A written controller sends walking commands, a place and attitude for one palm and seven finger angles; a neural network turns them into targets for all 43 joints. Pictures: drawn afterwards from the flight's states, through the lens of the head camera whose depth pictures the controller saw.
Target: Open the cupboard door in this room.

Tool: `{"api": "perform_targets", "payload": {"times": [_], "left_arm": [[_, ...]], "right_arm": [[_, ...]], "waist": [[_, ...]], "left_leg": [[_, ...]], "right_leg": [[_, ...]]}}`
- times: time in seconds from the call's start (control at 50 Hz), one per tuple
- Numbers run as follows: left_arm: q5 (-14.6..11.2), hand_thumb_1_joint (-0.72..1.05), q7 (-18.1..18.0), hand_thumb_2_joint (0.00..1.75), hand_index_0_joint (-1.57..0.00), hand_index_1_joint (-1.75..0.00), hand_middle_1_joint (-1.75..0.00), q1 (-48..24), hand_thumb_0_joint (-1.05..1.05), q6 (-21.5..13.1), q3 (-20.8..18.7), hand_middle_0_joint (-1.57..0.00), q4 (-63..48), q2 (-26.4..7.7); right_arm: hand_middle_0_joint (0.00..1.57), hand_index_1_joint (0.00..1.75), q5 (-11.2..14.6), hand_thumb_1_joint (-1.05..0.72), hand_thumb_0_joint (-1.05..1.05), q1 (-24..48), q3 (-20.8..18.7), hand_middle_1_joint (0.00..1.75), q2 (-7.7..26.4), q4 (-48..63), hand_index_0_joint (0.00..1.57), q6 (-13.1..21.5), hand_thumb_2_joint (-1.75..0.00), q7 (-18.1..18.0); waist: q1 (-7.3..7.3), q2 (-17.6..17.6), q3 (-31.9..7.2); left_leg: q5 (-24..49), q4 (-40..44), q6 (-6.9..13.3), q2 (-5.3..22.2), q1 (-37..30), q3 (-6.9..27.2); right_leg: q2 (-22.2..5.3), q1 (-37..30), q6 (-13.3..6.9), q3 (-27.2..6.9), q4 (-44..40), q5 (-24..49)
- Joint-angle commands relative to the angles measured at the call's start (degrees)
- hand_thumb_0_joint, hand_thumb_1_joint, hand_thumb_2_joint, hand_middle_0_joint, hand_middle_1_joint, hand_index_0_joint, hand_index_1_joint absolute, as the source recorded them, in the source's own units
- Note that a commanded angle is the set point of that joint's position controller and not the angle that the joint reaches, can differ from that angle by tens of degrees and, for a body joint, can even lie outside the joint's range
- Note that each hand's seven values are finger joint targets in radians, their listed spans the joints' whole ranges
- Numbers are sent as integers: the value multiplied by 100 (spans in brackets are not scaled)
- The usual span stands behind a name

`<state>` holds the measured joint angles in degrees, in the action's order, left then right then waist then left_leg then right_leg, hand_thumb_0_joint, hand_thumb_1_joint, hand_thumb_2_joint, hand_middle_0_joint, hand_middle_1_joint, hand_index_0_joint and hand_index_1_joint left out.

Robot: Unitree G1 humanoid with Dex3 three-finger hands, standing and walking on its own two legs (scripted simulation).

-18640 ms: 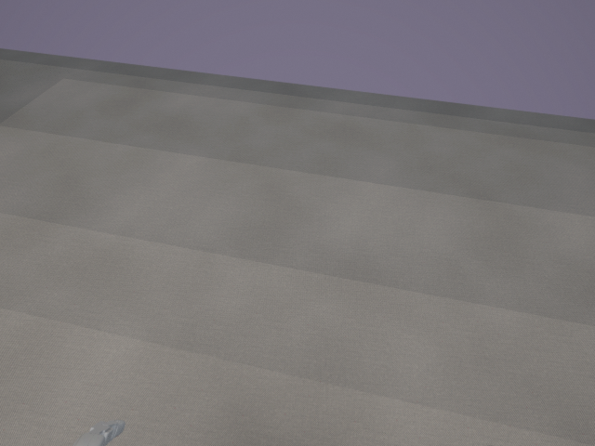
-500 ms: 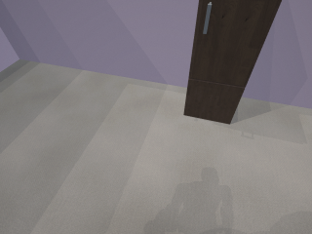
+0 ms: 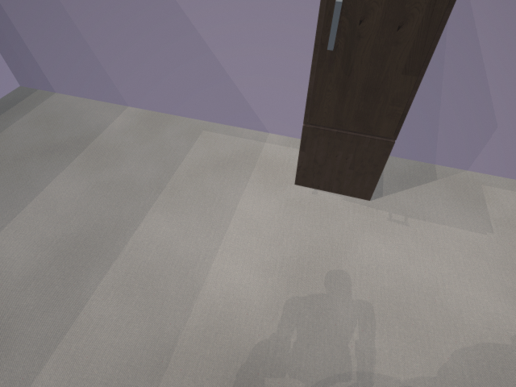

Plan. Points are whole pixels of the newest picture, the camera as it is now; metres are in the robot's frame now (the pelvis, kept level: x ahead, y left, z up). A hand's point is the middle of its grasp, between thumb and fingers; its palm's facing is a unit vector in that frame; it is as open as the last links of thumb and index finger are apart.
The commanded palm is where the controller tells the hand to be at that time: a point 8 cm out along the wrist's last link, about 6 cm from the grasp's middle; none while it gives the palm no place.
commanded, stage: walk to a spot facing it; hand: left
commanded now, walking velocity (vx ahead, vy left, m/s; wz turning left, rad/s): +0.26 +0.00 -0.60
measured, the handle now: (335, 23) +1.17 -0.21 +0.08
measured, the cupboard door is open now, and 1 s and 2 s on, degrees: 0 0 0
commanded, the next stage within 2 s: turn to face it in 1.04 s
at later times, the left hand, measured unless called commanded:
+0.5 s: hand out of the picture +0.14 +0.21 -0.17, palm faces -0.19 -0.96 -0.20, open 7.4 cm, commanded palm none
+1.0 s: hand (251, 292) +0.34 +0.03 -0.17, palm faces -0.46 -0.86 -0.23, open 7.3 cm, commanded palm none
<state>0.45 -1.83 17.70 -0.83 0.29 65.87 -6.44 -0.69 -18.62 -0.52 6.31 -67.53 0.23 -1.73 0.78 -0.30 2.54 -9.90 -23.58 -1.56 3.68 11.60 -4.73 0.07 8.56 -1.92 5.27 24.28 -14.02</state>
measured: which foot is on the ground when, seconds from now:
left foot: down 0.00-0.76, up 0.78-1.00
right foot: down 0.00-0.32, up 0.34-0.74, down 0.76-1.00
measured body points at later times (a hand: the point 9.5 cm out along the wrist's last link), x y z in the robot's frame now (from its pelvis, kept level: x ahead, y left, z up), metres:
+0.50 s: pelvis +0.05 +0.02 +0.00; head +0.08 +0.02 +0.45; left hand +0.15 +0.26 -0.15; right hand -0.02 -0.21 -0.15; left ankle +0.03 +0.14 -0.74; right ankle +0.02 -0.10 -0.66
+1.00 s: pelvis +0.20 -0.11 -0.01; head +0.24 -0.15 +0.44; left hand +0.36 +0.08 -0.15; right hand +0.18 -0.38 -0.15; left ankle +0.29 +0.03 -0.65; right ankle +0.19 -0.18 -0.74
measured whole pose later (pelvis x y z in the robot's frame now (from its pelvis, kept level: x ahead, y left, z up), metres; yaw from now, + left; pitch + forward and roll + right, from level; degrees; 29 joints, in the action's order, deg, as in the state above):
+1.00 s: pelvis +0.20 -0.11 -0.01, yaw -30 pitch +0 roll +1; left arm 1.2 0.9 11.8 -2.1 -3.1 56.4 -10.7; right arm -1.9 -5.4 -3.5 12.7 -52.5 0.8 0.1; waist -0.2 -1.0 7.0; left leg -16.4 -67.2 -4.6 8.8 33.6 -2.7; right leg 2.9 16.9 -5.4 3.5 29.5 -12.9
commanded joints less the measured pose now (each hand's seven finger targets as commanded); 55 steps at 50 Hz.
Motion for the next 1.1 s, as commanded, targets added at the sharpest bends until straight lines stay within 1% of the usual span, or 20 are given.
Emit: {"api": "perform_targets", "payload": {"times": [0.0,0.1,0.24,0.28,0.3,0.32,0.36,0.44,0.56,0.64,0.68,0.7,0.72,0.74,0.76,0.8,0.84,0.88,0.94,1.08], "left_arm": [[-5,90,-58,90,-20,-30,-30,426,0,-54,-95,-20,-119,-548],[31,90,6,90,-20,-30,-30,200,0,101,-319,-20,-300,-809],[76,90,127,90,-20,-30,-30,-98,0,136,-538,-20,-649,-1027],[62,90,216,90,-20,-30,-30,-399,0,107,-536,-20,-897,-816],[57,90,251,90,-20,-30,-30,-633,0,81,-504,-20,-1074,-599],[106,90,263,90,-20,-30,-30,-908,0,92,-530,-20,-1209,-715],[137,90,348,90,-20,-30,-30,-816,0,91,-574,-20,-1197,-697],[124,90,431,90,-20,-30,-30,-920,0,120,-558,-20,-1287,-568],[124,90,491,90,-20,-30,-30,-1559,0,193,-515,-20,-1691,-532],[114,90,484,90,-20,-30,-30,-1579,0,113,-510,-20,-1751,-640],[122,90,471,90,-20,-30,-30,-970,0,39,-575,-20,-1585,-826],[125,90,448,90,-20,-30,-30,-133,0,-27,-641,-20,-1346,-1016],[136,90,402,90,-20,-30,-30,766,0,-115,-769,-20,-1078,-1559],[98,90,291,90,-20,-30,-30,1248,0,-178,-920,-20,-936,-2339],[-51,90,202,90,-20,-30,-30,1236,0,-107,-941,-20,-907,-2571],[-50,90,164,90,-20,-30,-30,185,0,-93,-836,-20,-1289,-2142],[-23,90,154,90,-20,-30,-30,-448,0,-151,-670,-20,-1430,-1737],[45,90,165,90,-20,-30,-30,-590,0,-222,-607,-20,-1430,-1586],[82,90,168,90,-20,-30,-30,-394,0,-306,-596,-20,-1288,-1519],[70,90,164,90,-20,-30,-30,213,0,-351,-522,-20,-1039,-1421]], "right_arm": [[20,30,8,-90,0,-368,-103,30,464,136,20,52,-90,-26],[20,30,0,-90,0,-95,-262,30,579,361,20,-59,-90,-61],[20,30,-40,-90,0,-58,-386,30,715,750,20,27,-90,3],[20,30,-69,-90,0,-517,-456,30,1028,705,20,136,-90,-25],[20,30,-112,-90,0,-948,-549,30,1425,629,20,190,-90,-46],[20,30,-92,-90,0,-920,-556,30,1463,657,20,230,-90,-44],[20,30,-88,-90,0,-512,-478,30,1215,844,20,309,-90,-37],[20,30,-109,-90,0,-446,-445,30,1104,879,20,396,-90,-44],[20,30,-121,-90,0,-508,-486,30,1131,858,20,374,-90,15],[20,30,-130,-90,0,-432,-562,30,1305,916,20,326,-90,86],[20,30,-94,-90,0,-280,-611,30,1506,1023,20,320,-90,102],[20,30,-68,-90,0,-93,-633,30,1610,1096,20,312,-90,116],[20,30,-16,-90,0,-31,-602,30,1514,1226,20,300,-90,179],[20,30,34,-90,0,-30,-460,30,1005,1522,20,275,-90,227],[20,30,71,-90,0,435,-415,30,965,1781,20,211,-90,170],[20,30,47,-90,0,642,-438,30,977,1764,20,173,-90,168],[20,30,-64,-90,0,731,-450,30,1054,1642,20,147,-90,179],[20,30,-112,-90,0,448,-412,30,975,1524,20,54,-90,187],[20,30,-110,-90,0,474,-387,30,953,1557,20,33,-90,206],[20,30,-72,-90,0,1625,-280,30,940,1976,20,110,-90,239]], "waist": [[-42,66,300],[-28,269,496],[50,517,401],[337,-735,292],[511,-1827,179],[478,-1588,313],[208,-789,347],[89,-328,219],[129,-725,417],[112,-987,293],[-226,-838,-86],[-666,-605,-520],[-1109,249,-1057],[-1195,1922,-1514],[-1105,1858,-1560],[-676,998,-752],[-312,171,-385],[-62,339,-354],[-12,535,-492],[-314,477,-230]], "left_leg": [[-62,268,145,311,-234,319],[-410,-430,91,350,-10,-28],[-1589,-780,69,192,-95,-177],[-2267,345,391,954,-1014,904],[-3136,1347,789,2013,-1339,2175],[-2859,1663,1011,2528,-1094,2341],[-2204,1601,949,2303,-796,1664],[-265,1229,828,1941,-1223,346],[467,1114,724,1843,-1311,-655],[1605,546,529,1776,-1380,-1145],[2995,-456,422,1773,-1361,-1460],[3357,-1592,268,1600,-1127,-1638],[2272,-3132,46,1336,-11,-1604],[-2187,-4829,-241,339,2096,-1112],[-2704,-5754,-218,172,2664,-263],[-1481,-6054,-179,582,2812,377],[-911,-5362,-181,758,2237,391],[-672,-4875,-237,652,1866,316],[-525,-4311,-306,564,1993,343],[-387,-2861,-347,409,2512,334]], "right_leg": [[-709,688,37,-794,-888,-183],[-830,1123,-148,-1255,-727,-56],[-883,1701,-441,-1920,-907,-2121],[-148,2641,-146,-1127,549,-1857],[283,3219,71,-187,2246,-1580],[-190,3325,76,-413,3319,-1602],[-459,3312,146,-520,4009,-1093],[-693,3474,337,-308,4103,-315],[-792,3421,412,-10,2959,78],[-429,2521,210,424,1758,-26],[-145,1554,26,619,1351,-102],[85,462,-69,759,939,155],[-210,-1195,-206,282,592,686],[-1839,-2502,-799,-2508,264,1952],[-2403,-2420,-1182,-3629,-282,2614],[-2169,-1209,-1099,-3168,-611,861],[-1739,29,-874,-2412,-718,352],[-1414,639,-694,-1866,-859,696],[-1250,435,-728,-1684,-853,1189],[-1292,-364,-911,-1849,-735,2166]]}}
